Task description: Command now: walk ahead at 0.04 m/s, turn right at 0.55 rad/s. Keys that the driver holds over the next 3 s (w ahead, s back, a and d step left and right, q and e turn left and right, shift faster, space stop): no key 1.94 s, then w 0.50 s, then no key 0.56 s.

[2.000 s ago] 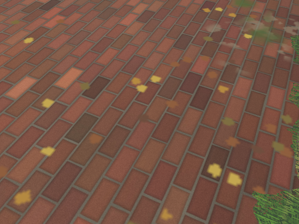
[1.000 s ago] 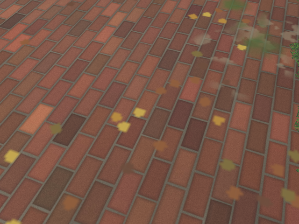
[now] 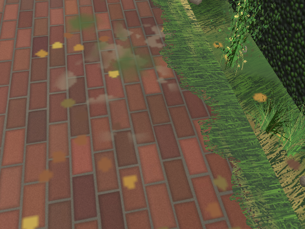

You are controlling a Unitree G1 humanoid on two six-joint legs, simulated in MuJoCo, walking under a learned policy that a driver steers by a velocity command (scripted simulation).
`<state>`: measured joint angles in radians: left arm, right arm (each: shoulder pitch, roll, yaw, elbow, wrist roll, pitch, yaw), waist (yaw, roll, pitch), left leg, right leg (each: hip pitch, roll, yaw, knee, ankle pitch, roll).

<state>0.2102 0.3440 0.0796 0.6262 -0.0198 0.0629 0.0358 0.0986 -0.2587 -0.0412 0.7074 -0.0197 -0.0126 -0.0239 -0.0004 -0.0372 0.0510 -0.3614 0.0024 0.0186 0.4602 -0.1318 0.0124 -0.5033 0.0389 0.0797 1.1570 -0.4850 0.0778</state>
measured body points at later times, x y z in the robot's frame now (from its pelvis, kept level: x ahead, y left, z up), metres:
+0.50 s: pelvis +0.00 -0.04 +0.00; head +0.02 -0.06 +0.45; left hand +0.19 +0.18 -0.09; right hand +0.09 -0.33 -0.12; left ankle +0.01 +0.11 -0.72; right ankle +0.00 -0.14 -0.74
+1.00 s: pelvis +0.00 -0.02 +0.00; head +0.00 -0.02 +0.45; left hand +0.11 +0.23 -0.13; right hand +0.05 -0.29 -0.14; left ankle +0.00 +0.11 -0.74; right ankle +0.00 -0.14 -0.74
